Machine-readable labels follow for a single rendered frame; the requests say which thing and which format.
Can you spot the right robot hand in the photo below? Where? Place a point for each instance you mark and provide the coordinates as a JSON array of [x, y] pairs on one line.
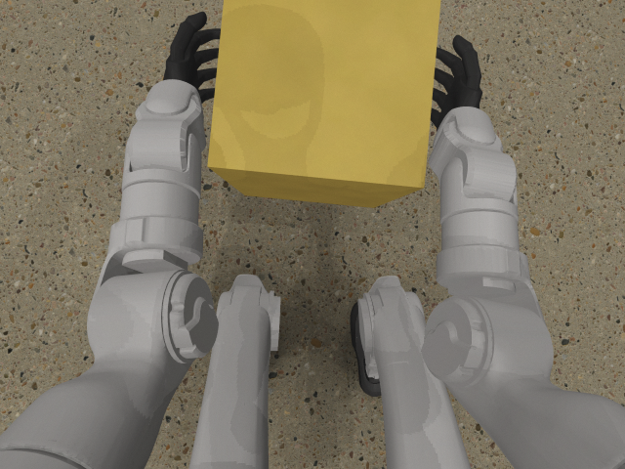
[[463, 89]]

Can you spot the left robot forearm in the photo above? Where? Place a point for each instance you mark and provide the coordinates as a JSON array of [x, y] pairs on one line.
[[161, 187]]

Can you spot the right robot thigh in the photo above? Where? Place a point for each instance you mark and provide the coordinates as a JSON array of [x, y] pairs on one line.
[[421, 430]]

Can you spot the right robot forearm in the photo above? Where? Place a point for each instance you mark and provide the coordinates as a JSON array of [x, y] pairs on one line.
[[480, 251]]

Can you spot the carton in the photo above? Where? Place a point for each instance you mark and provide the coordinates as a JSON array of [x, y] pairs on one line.
[[325, 101]]

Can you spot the left robot shin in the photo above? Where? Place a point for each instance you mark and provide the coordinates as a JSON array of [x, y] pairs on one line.
[[246, 280]]

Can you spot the right robot upper arm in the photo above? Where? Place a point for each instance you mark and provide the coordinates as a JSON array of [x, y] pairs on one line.
[[496, 358]]

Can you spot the left robot upper arm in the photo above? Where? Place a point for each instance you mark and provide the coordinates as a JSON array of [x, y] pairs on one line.
[[145, 331]]

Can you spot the left robot hand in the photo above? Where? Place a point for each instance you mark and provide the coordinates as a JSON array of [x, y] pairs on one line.
[[183, 62]]

